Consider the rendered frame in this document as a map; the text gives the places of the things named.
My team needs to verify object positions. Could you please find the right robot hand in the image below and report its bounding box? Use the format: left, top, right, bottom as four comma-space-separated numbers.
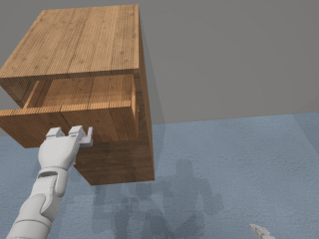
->
249, 223, 275, 239

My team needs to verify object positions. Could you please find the left robot hand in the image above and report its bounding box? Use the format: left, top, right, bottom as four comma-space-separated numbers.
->
38, 125, 87, 171

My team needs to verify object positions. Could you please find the handle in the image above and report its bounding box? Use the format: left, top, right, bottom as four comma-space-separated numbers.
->
44, 126, 94, 147

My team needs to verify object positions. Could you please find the cabinet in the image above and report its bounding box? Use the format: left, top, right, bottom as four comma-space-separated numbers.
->
0, 4, 155, 186

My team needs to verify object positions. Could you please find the drawer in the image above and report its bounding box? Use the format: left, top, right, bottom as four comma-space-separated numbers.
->
0, 74, 139, 148

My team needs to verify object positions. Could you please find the left robot forearm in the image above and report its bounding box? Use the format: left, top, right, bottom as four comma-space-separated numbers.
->
6, 166, 69, 239

